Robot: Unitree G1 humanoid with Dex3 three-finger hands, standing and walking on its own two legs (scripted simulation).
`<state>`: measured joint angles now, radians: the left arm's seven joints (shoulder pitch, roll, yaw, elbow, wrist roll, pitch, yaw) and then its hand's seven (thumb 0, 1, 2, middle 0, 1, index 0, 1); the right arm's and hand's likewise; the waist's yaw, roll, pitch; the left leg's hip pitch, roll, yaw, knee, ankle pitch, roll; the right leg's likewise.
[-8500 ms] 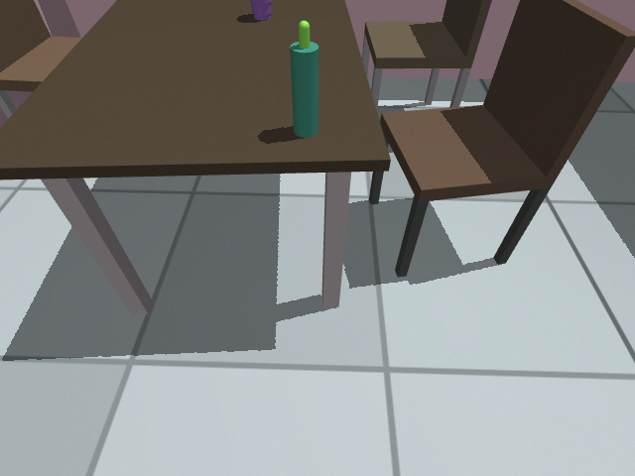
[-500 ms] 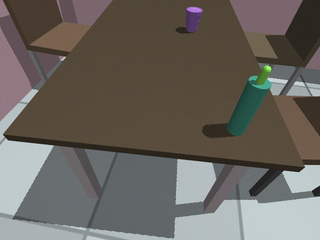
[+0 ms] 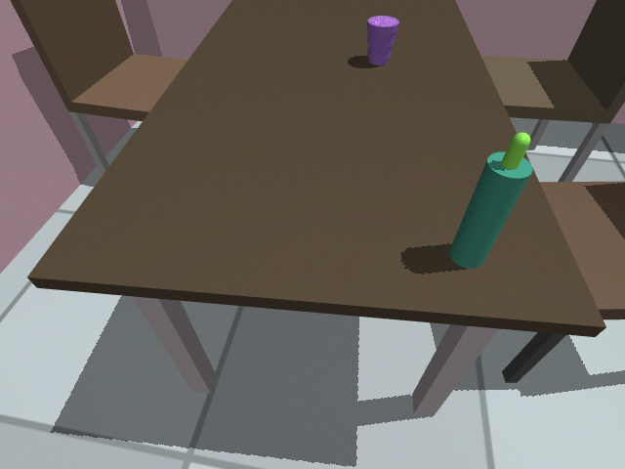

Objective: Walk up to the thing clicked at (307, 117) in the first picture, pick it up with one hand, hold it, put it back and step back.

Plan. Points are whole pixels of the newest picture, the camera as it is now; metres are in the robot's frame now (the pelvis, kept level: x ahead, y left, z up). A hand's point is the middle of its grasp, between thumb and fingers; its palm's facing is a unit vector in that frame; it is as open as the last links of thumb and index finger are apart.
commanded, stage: walk up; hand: right
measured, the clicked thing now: (490, 204) +0.47 -0.24 +0.09
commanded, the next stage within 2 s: stand in 0.42 s
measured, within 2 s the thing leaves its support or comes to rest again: neither
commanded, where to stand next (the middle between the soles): +0.06 -0.01 m, yaw -3 degrees
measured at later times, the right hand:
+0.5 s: hand out of the picture +0.07 -0.26 -0.16, palm faces -0.02 +0.94 -0.33, open 7.4 cm
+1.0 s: hand out of the picture +0.08 -0.27 -0.16, palm faces -0.03 +0.94 -0.33, open 7.4 cm
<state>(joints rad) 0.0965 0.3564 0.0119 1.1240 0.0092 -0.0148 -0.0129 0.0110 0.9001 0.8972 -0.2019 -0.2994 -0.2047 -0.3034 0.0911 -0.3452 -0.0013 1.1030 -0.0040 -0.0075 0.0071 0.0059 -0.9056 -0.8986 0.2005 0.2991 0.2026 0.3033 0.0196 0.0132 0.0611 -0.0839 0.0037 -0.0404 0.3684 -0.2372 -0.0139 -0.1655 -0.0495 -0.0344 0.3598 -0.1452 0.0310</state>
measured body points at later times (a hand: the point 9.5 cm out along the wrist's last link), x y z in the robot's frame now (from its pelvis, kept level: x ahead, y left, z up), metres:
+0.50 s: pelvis +0.00 -0.01 +0.00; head +0.01 -0.01 +0.45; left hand +0.08 +0.29 -0.13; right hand +0.07 -0.31 -0.13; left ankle -0.02 +0.13 -0.75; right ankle +0.03 -0.14 -0.75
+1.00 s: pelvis +0.01 -0.02 +0.00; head +0.02 -0.02 +0.45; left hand +0.08 +0.29 -0.13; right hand +0.08 -0.32 -0.14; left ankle -0.02 +0.13 -0.75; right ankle +0.03 -0.14 -0.75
